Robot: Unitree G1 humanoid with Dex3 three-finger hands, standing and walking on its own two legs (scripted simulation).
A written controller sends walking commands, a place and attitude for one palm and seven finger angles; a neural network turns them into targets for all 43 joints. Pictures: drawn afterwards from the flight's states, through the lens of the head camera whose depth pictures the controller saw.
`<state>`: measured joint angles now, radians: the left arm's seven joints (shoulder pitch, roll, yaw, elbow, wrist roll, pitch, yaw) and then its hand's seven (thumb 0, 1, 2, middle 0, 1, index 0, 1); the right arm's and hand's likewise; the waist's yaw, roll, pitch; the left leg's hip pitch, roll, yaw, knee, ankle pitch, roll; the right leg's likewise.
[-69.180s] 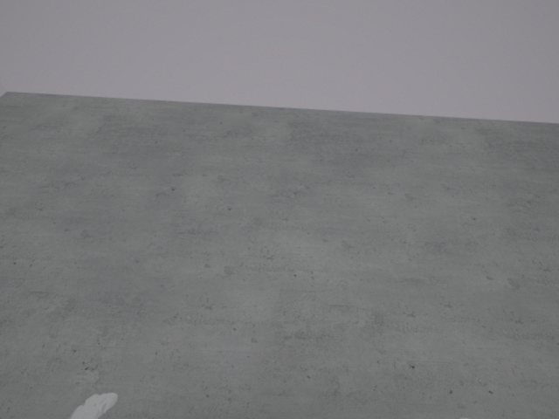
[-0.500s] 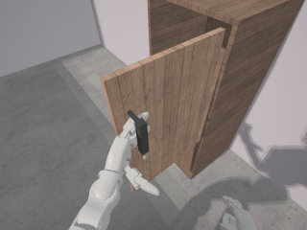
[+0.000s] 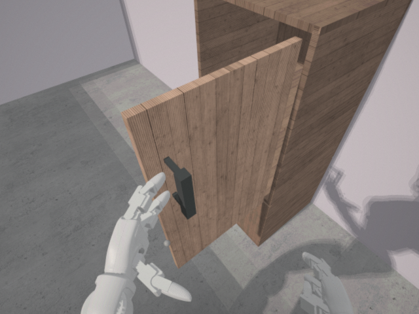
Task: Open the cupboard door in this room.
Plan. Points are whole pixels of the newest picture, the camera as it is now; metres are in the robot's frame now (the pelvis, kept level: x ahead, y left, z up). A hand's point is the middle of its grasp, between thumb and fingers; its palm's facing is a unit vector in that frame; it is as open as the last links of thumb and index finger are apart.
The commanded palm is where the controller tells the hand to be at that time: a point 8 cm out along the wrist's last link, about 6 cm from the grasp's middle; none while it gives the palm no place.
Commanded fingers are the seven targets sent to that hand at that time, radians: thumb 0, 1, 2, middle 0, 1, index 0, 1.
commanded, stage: slide the hand sideways off the handle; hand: left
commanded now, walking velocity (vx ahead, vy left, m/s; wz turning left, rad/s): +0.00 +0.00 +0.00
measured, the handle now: (179, 188) +0.32 +0.08 +0.09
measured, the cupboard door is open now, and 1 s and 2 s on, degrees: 91 91 91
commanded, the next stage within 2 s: draw the hand back to the body in 0.50 s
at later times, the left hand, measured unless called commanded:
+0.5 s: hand (126, 270) +0.18 +0.14 +0.08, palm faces -0.08 -1.00 -0.04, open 16.3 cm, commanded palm +0.15 +0.19 +0.09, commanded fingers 0.00 -0.50 0.30 -0.15 -0.30 -0.15 -0.30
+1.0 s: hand (90, 266) +0.17 +0.18 +0.12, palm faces -0.06 -1.00 -0.07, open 16.4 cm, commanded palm +0.15 +0.24 +0.13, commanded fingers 0.00 -0.47 0.31 -0.15 -0.30 -0.15 -0.30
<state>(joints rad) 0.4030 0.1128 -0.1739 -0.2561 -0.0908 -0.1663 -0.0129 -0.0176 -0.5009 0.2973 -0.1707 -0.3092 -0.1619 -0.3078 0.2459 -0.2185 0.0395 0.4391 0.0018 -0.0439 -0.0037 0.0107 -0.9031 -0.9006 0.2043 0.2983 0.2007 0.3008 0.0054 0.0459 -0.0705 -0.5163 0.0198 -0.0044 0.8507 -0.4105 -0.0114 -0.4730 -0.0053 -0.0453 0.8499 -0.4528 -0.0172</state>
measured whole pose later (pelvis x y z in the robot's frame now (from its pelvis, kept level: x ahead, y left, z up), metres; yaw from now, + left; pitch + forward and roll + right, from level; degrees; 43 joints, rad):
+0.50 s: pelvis +0.00 +0.00 -0.01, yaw +1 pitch +6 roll -1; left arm 0.59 0.20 0.01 -0.33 -0.22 -0.25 -0.21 -0.02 -0.50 0.30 -0.15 -0.30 -0.15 -0.30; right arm 0.27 -0.24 0.02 0.44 0.02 -0.10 -0.05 0.01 -0.90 -0.90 0.20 0.30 0.20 0.30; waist 0.02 0.05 -0.09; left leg -0.61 0.02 -0.03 0.95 -0.45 -0.01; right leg -0.55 0.00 -0.07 0.92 -0.49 -0.02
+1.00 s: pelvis -0.01 +0.03 -0.01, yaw +1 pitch +3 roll -3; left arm 0.58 0.24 0.06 -0.47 -0.24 -0.09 -0.19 -0.02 -0.50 0.30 -0.15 -0.30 -0.15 -0.30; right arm 0.29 -0.23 0.06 0.44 0.04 -0.13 -0.06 0.01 -0.90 -0.90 0.21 0.30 0.20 0.30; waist 0.02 0.06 -0.11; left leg -0.55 0.01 -0.02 0.93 -0.44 0.03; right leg -0.46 -0.01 -0.06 0.85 -0.45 0.02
